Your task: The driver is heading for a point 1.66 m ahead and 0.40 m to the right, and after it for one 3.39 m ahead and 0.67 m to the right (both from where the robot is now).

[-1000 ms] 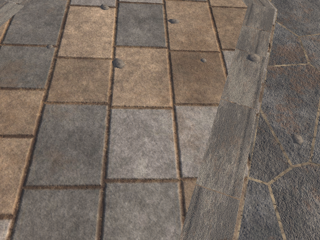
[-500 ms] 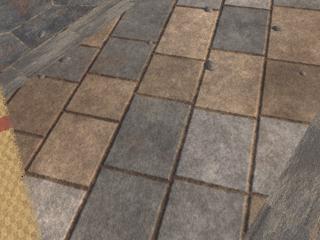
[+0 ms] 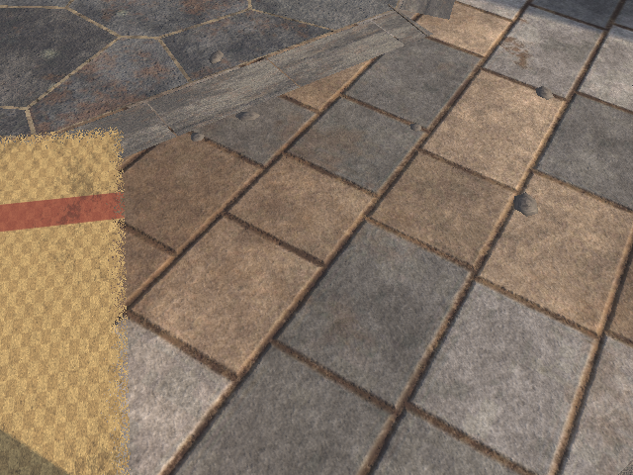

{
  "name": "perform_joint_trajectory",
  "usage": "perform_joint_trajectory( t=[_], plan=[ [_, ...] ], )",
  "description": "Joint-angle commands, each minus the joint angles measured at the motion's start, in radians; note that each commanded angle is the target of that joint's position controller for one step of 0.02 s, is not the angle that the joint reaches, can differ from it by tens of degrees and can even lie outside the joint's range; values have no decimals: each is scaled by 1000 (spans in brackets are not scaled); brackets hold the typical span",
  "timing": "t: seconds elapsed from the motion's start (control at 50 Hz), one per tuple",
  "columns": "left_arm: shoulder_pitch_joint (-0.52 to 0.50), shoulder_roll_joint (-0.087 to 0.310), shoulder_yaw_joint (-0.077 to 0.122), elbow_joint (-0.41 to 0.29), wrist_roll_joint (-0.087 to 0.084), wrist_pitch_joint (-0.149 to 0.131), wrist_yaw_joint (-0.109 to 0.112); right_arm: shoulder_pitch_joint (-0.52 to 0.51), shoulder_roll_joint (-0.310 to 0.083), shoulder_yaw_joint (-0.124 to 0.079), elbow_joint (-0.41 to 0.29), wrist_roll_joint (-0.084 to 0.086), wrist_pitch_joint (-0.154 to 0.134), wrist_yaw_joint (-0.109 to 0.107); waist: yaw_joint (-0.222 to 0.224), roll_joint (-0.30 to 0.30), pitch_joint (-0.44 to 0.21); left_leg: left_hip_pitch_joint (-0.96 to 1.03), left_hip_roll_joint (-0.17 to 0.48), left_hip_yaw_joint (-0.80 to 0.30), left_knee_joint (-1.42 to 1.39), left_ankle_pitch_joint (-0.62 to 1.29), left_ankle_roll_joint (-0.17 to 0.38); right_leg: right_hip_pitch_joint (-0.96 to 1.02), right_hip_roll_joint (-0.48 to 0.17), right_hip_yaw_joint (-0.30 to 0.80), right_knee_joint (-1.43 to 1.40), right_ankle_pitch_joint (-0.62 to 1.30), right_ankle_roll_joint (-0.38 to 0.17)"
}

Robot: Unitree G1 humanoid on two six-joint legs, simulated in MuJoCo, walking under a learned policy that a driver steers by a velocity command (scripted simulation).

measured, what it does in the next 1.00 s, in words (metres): walks ahead, turning right: right foot, then left foot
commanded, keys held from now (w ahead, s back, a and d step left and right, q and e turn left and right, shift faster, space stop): w+e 0.86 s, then w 0.14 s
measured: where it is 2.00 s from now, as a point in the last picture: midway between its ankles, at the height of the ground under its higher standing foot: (426, 254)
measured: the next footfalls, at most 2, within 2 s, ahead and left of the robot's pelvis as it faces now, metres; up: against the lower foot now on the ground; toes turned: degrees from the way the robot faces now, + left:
right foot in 0.24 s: +0.22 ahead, -0.15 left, +0.00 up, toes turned -3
left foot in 0.72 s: +0.58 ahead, -0.02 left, +0.00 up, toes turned -22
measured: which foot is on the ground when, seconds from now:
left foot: down 0.00-0.26, up 0.28-0.70, down 0.72-1.00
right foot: up 0.00-0.22, down 0.24-0.74, up 0.76-1.00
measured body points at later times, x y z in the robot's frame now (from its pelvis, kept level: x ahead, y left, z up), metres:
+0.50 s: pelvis +0.23 -0.08 +0.00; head +0.26 -0.11 +0.45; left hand +0.32 +0.19 -0.11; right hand +0.37 -0.37 -0.10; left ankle +0.37 +0.08 -0.68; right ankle +0.18 -0.15 -0.75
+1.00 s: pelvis +0.52 -0.12 -0.01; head +0.55 -0.14 +0.44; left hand +0.80 +0.05 -0.10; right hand +0.45 -0.40 -0.12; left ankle +0.54 -0.01 -0.75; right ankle +0.55 -0.30 -0.69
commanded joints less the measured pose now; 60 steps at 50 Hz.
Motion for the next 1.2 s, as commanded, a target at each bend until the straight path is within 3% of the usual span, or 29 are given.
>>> perform_joint_trajectory(
  t=[0.02, 0.16, 0.22, 0.24, 0.26, 0.28, 0.3, 0.32, 0.34, 0.38, 0.44, 0.54, 0.6, 0.66, 0.7, 0.72, 0.74, 0.76, 0.78, 0.8, 0.82, 0.86, 0.92, 0.98, 1.04, 1.12, 1.16, 1.18, 1.2],
  plan=[
    [-125, 40, -7, -81, -8, -27, -12, -11, -192, -56, -44, 5, -24, -3, -37, 178, 19, 12, 213, -178, -155, -105, 147, -33, 3, -18, -130, 69, 16],
    [-155, 65, -25, -116, -26, -41, -35, 42, -200, -56, 18, 8, -24, 15, -61, 153, 79, 96, 297, -164, -137, -26, 156, -33, -13, -50, -211, -30, -76],
    [18, 96, -7, -69, -21, -41, -31, 5, -194, -52, 20, 5, -15, 8, 39, 127, -16, 74, 240, -54, 51, 342, 99, 233, 53, -105, -269, -10, -135],
    [158, 138, 11, -37, -23, -41, -26, 2, -164, -41, 12, -5, -15, 1, 102, 68, -115, -7, 181, 29, 276, 433, 55, 439, 9, -22, -270, -3, -174],
    [282, 261, 40, -30, -15, -37, -23, 25, -117, -21, -51, -18, -31, -4, 111, -180, -240, -334, 40, 128, 662, 190, -45, 742, -213, 418, -346, -132, -324],
    [315, 211, 27, -18, -28, -38, -32, 10, -116, -17, -56, -13, -55, -5, 121, -253, -261, -556, -31, 35, 849, -307, -72, 848, -301, 732, -500, -312, -391],
    [265, 156, 9, -27, -27, -36, -28, -47, -170, -29, -60, 22, -73, 9, 119, -156, -140, -669, 30, -5, 920, -266, -57, 785, -303, 664, -519, -378, -362],
    [229, 129, 2, -45, -14, -30, -21, -101, -167, -25, -64, 27, -87, 18, 114, -80, -74, -676, 70, 10, 910, -196, -41, 700, -263, 552, -514, -317, -340],
    [200, 110, -5, -54, -9, -23, -17, -134, -155, -23, -69, 7, -95, 21, 97, -17, -18, -669, 97, 24, 842, -134, -41, 612, -224, 470, -525, -217, -326],
    [164, 90, -15, -76, 0, -18, -7, -134, -143, -28, -69, -21, -94, 24, 55, -36, -3, -580, 122, 32, 734, -49, -58, 505, -161, 375, -556, -58, -310],
    [169, 107, -11, -71, -10, -16, 11, -143, -115, -21, -68, -27, -81, 23, 38, -46, 7, -553, 106, 68, 623, 11, -104, 427, -125, 288, -574, 129, -317],
    [251, 128, -2, -30, -24, -2, 35, -348, -60, 1, -108, -16, -92, 29, 102, -51, 30, -431, 39, 94, 273, 283, -133, 337, -54, 208, -544, 214, -253],
    [307, 122, -1, -7, -33, 10, 43, -422, -75, -5, -121, -2, -101, 43, 120, -52, 29, -384, 14, 70, 172, 327, -116, 386, -81, 273, -505, 175, -239],
    [300, 125, 6, -3, -30, 23, 51, -403, -111, -22, -114, 4, -107, 45, 86, -81, 23, -341, 19, 41, 124, 242, -78, 481, -122, 341, -428, 231, -215],
    [266, 116, 6, -17, -23, 29, 46, -250, -158, -48, -78, 0, -113, 34, 0, -90, -71, -115, 14, 75, 80, 210, -24, 477, -80, 318, -265, 442, -178],
    [242, 83, -8, -43, -10, 30, 38, -98, -191, -62, -61, -14, -113, 25, -78, -65, -218, 162, 115, -3, 129, 193, 37, 371, -32, 291, -48, 376, -151],
    [353, -12, -35, -62, -5, 23, 36, 27, -270, -81, -45, -30, -103, 17, -60, 154, -388, 547, 364, -352, 144, 102, 166, 60, 108, 180, 309, -54, -86],
    [420, 9, -45, -70, -28, 16, 33, 42, -224, -73, -21, -11, -95, 30, -32, 350, -451, 610, 487, -677, 35, -90, 241, -138, 114, 148, 504, -467, -64],
    [342, 104, -20, -59, -44, 19, 33, -17, -136, -52, -37, -4, -88, 25, -50, 203, -283, 472, 441, -564, -1, -191, 194, -202, 40, 155, 568, -387, -57],
    [245, 127, -13, -79, -38, 23, 33, -69, -105, -43, -37, -6, -79, 21, -53, 111, -155, 324, 390, -396, -20, -129, 153, -200, 1, 109, 552, -300, -52],
    [190, 112, -12, -98, -25, 24, 31, -104, -94, -38, -22, -11, -76, 22, -33, 71, -65, 191, 348, -294, -54, -16, 141, -184, -27, 90, 510, -252, -46],
    [185, 73, -11, -109, -26, 34, 23, -141, -80, -33, -4, -20, -82, 23, 12, 119, -2, 47, 294, -155, -118, 79, 129, -118, -70, 77, 446, -207, -45],
    [158, 6, -31, -127, -19, 43, 19, -136, -100, -42, 37, -7, -98, 31, 27, 109, 29, -29, 291, -62, -188, 163, 166, -108, -81, 58, 325, -186, -35],
    [94, -10, -46, -139, -8, 29, 6, -137, -140, -52, 66, -3, -99, 36, 21, 83, 31, -15, 273, 34, -209, 240, 171, -97, -84, 42, 132, -33, -36],
    [-26, -14, -57, -165, -4, 4, -12, -99, -167, -54, 96, 20, -85, 36, -18, 68, 47, -26, 239, 88, -203, 262, 147, -16, -59, -22, -69, 107, -44],
    [-103, 33, -43, -200, -13, -13, -23, -20, -216, -63, 141, 33, -60, 35, -18, 87, 50, 71, 291, 28, -140, 275, 120, 35, -25, -24, -202, 63, -66],
    [-3, 72, -19, -174, -10, -18, -18, -28, -219, -60, 151, 35, -48, 30, 59, 94, -8, 67, 272, 42, -10, 408, 81, 219, 9, -52, -271, 48, -95],
    [131, 119, 6, -136, -4, -16, -7, -16, -186, -46, 154, 27, -48, 28, 124, 84, -97, 3, 217, 79, 162, 456, 48, 430, 11, -54, -270, 55, -120],
    [305, 202, 30, -116, 13, -9, 9, -15, -112, -15, 123, -3, -52, 28, 191, -30, -258, -185, 148, 127, 481, 183, -3, 714, -193, 147, -239, 83, -184]
  ],
)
